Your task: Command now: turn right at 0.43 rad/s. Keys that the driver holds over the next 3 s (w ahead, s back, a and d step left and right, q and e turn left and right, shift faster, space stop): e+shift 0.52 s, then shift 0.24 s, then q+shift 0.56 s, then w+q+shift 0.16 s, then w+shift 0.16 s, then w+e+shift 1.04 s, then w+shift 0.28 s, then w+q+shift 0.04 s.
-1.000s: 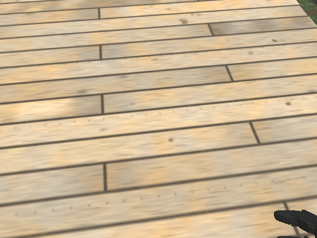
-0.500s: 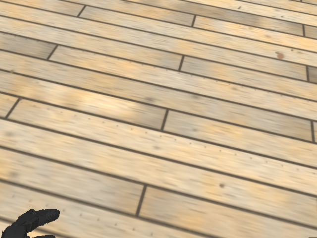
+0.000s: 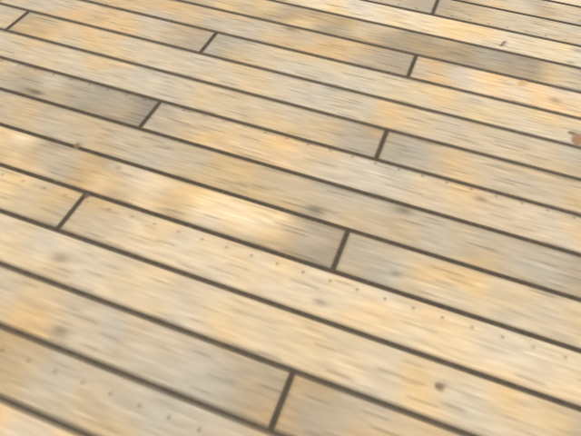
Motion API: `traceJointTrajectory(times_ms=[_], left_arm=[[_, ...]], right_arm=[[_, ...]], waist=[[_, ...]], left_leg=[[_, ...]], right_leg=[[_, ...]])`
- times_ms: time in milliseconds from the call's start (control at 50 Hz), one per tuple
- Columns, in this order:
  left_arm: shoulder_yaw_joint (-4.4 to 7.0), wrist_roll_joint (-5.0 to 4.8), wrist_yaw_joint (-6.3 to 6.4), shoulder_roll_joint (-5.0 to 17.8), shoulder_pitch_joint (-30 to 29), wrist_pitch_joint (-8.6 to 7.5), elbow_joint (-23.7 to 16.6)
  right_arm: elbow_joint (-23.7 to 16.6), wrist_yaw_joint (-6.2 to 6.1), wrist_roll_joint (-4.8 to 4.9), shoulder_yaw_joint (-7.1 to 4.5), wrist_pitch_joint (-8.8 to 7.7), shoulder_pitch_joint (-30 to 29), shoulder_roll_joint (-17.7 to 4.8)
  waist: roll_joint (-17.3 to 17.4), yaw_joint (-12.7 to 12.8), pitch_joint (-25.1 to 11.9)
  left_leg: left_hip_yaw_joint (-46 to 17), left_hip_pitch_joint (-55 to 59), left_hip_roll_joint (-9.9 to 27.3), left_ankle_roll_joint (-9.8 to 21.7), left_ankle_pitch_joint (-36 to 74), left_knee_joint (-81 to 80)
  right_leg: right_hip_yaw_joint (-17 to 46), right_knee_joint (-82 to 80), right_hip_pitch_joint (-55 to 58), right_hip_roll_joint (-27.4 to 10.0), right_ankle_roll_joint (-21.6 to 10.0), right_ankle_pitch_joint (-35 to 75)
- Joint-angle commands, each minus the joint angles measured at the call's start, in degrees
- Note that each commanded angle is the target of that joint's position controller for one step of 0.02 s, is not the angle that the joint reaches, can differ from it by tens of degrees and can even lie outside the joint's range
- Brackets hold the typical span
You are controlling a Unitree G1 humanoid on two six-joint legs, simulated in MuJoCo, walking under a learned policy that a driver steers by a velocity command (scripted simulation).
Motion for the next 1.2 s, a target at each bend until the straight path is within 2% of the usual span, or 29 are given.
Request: traceJointTrajectory(times_ms=[20, 40, 60, 120, 160, 240, 260, 340, 360, 380, 400, 420, 460, 480, 580, 760, 800, 820, 840, 860, 900, 940, 1020, 1080, 1100, 1120, 1140, 1160, 1200], left_arm=[[2.72, -0.58, 0.27, 7.76, -6.53, -1.76, -7.7], [3.28, -0.1, 0.24, 9.12, -5.69, -2.18, -7.3], [4.45, 0.18, 0.32, 10.69, -4.82, -2.15, -6.26], [4.14, -0.29, 0.19, 7.98, 0.15, 0.48, -3.63], [3.73, -0.17, -0.26, 7.14, -1.58, 0.71, -5.06], [2.51, -0.02, -2.65, 5.61, -5.53, 0.57, -8.58], [3.02, -0.01, -2.64, 6.34, -5.36, 0.61, -8.75], [5.09, 0.19, -2.71, 8.79, -0.06, 1.22, -8.74], [6.49, 0.39, -1.88, 10.86, 4.62, 1.02, -7.25], [8.78, 0.3, -0.5, 17.81, 9.83, 0.53, -6.94], [9.27, 2.26, -0.72, 23.89, 7.91, -0.89, -9.47], [8.03, 2.66, -1.61, 18.97, 7.4, -2.5, -9.79], [6.61, 0.64, -0.87, 15.57, 2.27, -2.93, -9.13], [5.91, -0.34, -0.27, 13.86, -1.58, -2.19, -9.73], [5.05, 1.09, 1.96, 12.66, -3.06, -1.94, -9.89], [3.58, 2.05, 0.17, 11.1, -3.18, -0.9, -8.75], [1.41, 1.92, 0.04, 5.75, -5.03, -1.21, -8.1], [0.65, 2.77, -0.14, 3.2, -0.96, -1.79, -6.45], [0.97, 4.31, -0.2, 4.06, 4.43, -2.43, -5.77], [1.55, 4.38, -0.09, 5.47, 4.55, -2.72, -5.77], [3.04, 3.52, 0.56, 9.54, -1.84, -2.67, -6.35], [3.37, 2.87, 0.88, 8.29, -3.37, -2.29, -7.37], [3.28, 1.96, 0.08, 4.72, -2.79, -3.23, -7.46], [3.94, 1.36, -0.65, 4.79, 0.89, -4.08, -5.58], [4.54, 1.12, -0.83, 6.38, 3.82, -4.12, -4.04], [5.67, 2.06, -0.55, 11.26, 2.57, -3.75, -4.11], [5.81, 3.75, -0.5, 12.41, -0.95, -3.78, -4.79], [4.85, 3.76, -0.13, 9.35, -2.74, -3.86, -6.13], [4.47, 2.63, 1.18, 7.72, -6.36, -3.69, -6.64]], right_arm=[[-0.91, -0.79, -1.91, -4.55, -0.74, 7.71, -13.34], [-2.76, -1.09, -3.13, -4.06, -1.06, 4.99, -11.62], [-4.1, -1.67, -3.59, -3.14, -1.64, 3.33, -9.02], [-4.98, -2.27, -0.93, -2.6, -2.19, -3.22, -7.35], [-4.05, -2.7, -1.0, -2.91, -1.73, -2.36, -7.88], [-3.67, -2.61, -0.77, -4.15, -1.05, -1.59, -10.75], [-3.73, -2.3, -1.04, -4.5, -1.27, -1.19, -11.41], [-2.9, -1.34, 1.81, -5.26, -2.31, -2.5, -12.15], [-1.92, -0.93, 1.84, -4.92, -2.59, -0.56, -10.3], [-3.16, -0.82, 0.29, -4.23, -3.02, -0.33, -8.25], [-7.97, -1.03, -2.1, -2.71, -3.42, -3.35, -4.71], [-7.14, -1.38, -1.51, -3.69, -3.27, -6.91, -8.96], [-5.54, -2.29, -0.09, -3.97, -3.22, -7.27, -9.53], [-4.96, -2.76, -0.61, -4.37, -2.95, -6.44, -10.33], [-1.94, -1.86, -0.73, -2.94, -2.52, -4.33, -6.8], [-2.52, -0.32, -0.12, -2.35, -3.31, -5.11, -7.48], [-0.84, 0.58, -0.39, -1.38, -4.0, -0.86, -4.71], [-0.95, 0.84, -1.25, -1.03, -4.18, -1.54, -4.97], [-2.49, 0.57, -1.7, -1.72, -4.16, -4.01, -10.11], [-2.3, 0.55, -1.77, -1.14, -4.01, -7.11, -8.42], [-3.23, 0.73, -0.05, -2.16, -3.51, -6.37, -10.02], [-3.42, 0.22, 1.0, -3.38, -3.23, -3.44, -13.17], [-4.18, -1.08, 1.57, -4.1, -1.87, -0.91, -12.27], [-5.94, -1.59, 2.37, -4.88, -0.15, -5.39, -12.59], [-6.66, -2.11, 3.27, -4.84, 0.7, -7.44, -11.74], [-7.87, -2.27, 3.34, -4.1, 1.14, -7.06, -8.97], [-8.01, -2.13, 2.34, -4.15, 0.77, -3.37, -9.48], [-6.02, -1.75, 0.81, -5.59, 0.45, 0.1, -13.47], [-3.85, -1.2, 1.16, -5.92, 0.72, 1.74, -12.59]], waist=[[14.88, -2.76, -6.54], [17.87, -3.72, -6.56], [13.88, -3.55, -6.52], [8.37, -0.18, -4.61], [10.36, -1.1, -3.68], [10.62, -3.61, -5.01], [10.71, -4.07, -5.09], [10.29, -0.58, -6.08], [5.62, 1.36, -7.86], [-7.41, 3.43, -8.22], [-21.38, 1.18, -14.49], [-9.88, 4.8, -17.24], [-3.2, 1.25, -9.85], [-3.32, -0.62, -7.83], [-3.75, -1.24, -11.01], [-7.51, 1.02, -8.89], [-6.14, -2.22, -9.73], [-3.48, -0.69, -9.57], [6.71, 4.53, -8.92], [12.73, 6.38, -7.76], [11.39, 1.91, -5.35], [12.14, 0.69, -5.2], [12.54, -0.28, -8.6], [10.27, 1.57, -11.42], [7.99, 3.27, -11.53], [-3.7, 1.2, -8.81], [-14.99, -1.47, -6.66], [-7.89, -2.37, -7.3], [-0.98, -3.91, -5.97]], left_leg=[[-12.01, 9.69, 13.97, 10.14, 13.2, -8.78], [-19.13, 9.67, 23.14, 16.05, 21.76, -11.69], [-18.43, 9.31, 24.7, 17.45, 28.85, -11.53], [-6.97, 9.79, 19.59, 13.28, 31.69, -9.85], [-0.74, 9.23, 16.54, 12.34, 31.04, -10.41], [3.86, 9.67, 18.42, 12.52, 26.92, -9.42], [5.24, 8.43, 18.67, 11.88, 27.84, -8.36], [8.66, 5.7, 20.56, 7.64, 28.18, -0.26], [12.34, 1.41, 17.15, 4.5, 27.33, 9.1], [15.6, -14.8, 10.43, -1.38, 9.93, 26.73], [7.17, -30.76, 0.96, -4.01, -22.94, 40.67], [-1.2, -31.53, 2.6, -3.15, -21.12, 45.33], [-2.43, -31.09, 4.24, -1.53, -10.79, 41.06], [-2.52, -29.19, 4.62, -1.78, -6.45, 36.83], [-1.35, -22.14, 1.43, -3.98, 2.79, 26.0], [0.3, -11.66, 1.69, -2.07, -1.74, 11.64], [1.19, -0.68, 3.25, -0.48, 9.58, -3.47], [-2.9, 4.56, 5.44, 0.83, 19.29, -7.48], [-11.77, 4.94, 11.78, 4.62, 31.71, -7.01], [-15.32, -1.73, 14.0, 10.99, 25.92, -7.63], [-15.82, -3.51, 10.61, 10.02, 16.85, -8.39], [-20.2, -1.58, 11.18, 11.1, 18.42, -7.48], [-27.42, 5.51, 13.07, 14.68, 29.67, -5.46], [-25.31, 3.35, 9.82, 11.59, 29.08, -2.37], [-23.38, -2.74, 7.04, 8.83, 22.56, -0.5], [-14.6, -14.52, 0.46, 4.32, 7.85, 8.95], [-7.06, -23.06, -5.18, 0.53, -16.09, 19.44], [-7.42, -24.12, -0.56, -1.93, -17.06, 31.4], [-4.91, -25.21, 1.6, -3.87, -9.68, 37.24]], right_leg=[[-0.14, 6.2, -12.66, 0.83, -2.32, -7.9], [-3.54, 18.23, -16.69, 0.97, 0.29, -21.06], [-2.81, 30.04, -18.39, -0.92, 1.89, -23.34], [-2.15, 38.75, -21.14, -3.8, 4.27, -14.95], [-5.93, 34.26, -20.0, -4.5, 6.02, -10.56], [-8.86, 19.14, -13.06, -6.97, 5.26, -8.19], [-11.48, 16.86, -10.98, -6.03, 4.47, -8.38], [-14.36, 4.44, 0.13, -3.53, 0.1, -3.13], [-13.05, -1.24, 9.18, -1.19, -2.46, 2.73], [2.52, -5.72, 22.17, -8.79, -8.0, 26.91], [29.75, -8.86, 27.29, -22.61, -21.12, 33.54], [27.58, -11.88, 25.65, -23.5, -21.79, 22.36], [19.26, -13.28, 18.1, -17.73, -16.04, 10.05], [16.06, -12.97, 14.13, -15.19, -13.73, 9.11], [10.81, -9.68, 11.01, -11.12, -11.7, 16.98], [16.96, -5.27, 7.47, -11.87, -13.31, 16.02], [13.38, -3.43, 5.4, -9.99, -10.26, 13.46], [10.62, -2.67, 3.81, -7.12, -6.83, 6.48], [4.89, 2.69, 2.96, -1.54, -3.41, -5.18], [1.43, 0.94, 6.08, -0.57, -0.23, -9.0], [-1.59, 1.93, 6.18, 0.39, 0.45, -6.62], [-3.12, 3.85, 3.4, 1.27, 0.35, -7.11], [-2.44, 6.76, -2.13, 2.8, 0.22, -16.02], [-2.5, -3.3, 4.54, 1.73, 0.03, -7.67], [-0.56, -9.76, 12.1, -0.88, -0.7, -1.61], [9.74, -13.5, 17.58, -10.86, -5.2, 5.69], [21.43, -14.45, 18.43, -22.84, -13.06, 24.43], [19.01, -12.7, 18.19, -26.58, -15.96, 32.21], [7.53, -10.48, 18.06, -19.71, -11.91, 28.12]])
